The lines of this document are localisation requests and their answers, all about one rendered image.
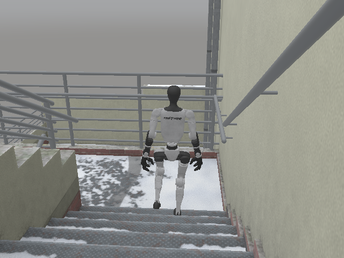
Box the right robot forearm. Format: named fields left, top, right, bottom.
left=191, top=132, right=202, bottom=158

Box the left robot forearm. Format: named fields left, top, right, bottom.
left=142, top=131, right=153, bottom=157

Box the robot right upper arm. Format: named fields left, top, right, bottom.
left=184, top=109, right=197, bottom=140

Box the robot left upper arm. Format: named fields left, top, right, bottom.
left=148, top=108, right=162, bottom=139

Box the right robot hand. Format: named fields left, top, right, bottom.
left=190, top=156, right=203, bottom=171

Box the robot right shin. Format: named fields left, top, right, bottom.
left=176, top=178, right=185, bottom=215

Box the left robot thigh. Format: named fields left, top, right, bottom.
left=154, top=148, right=164, bottom=176

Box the left robot hand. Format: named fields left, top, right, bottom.
left=141, top=157, right=154, bottom=171

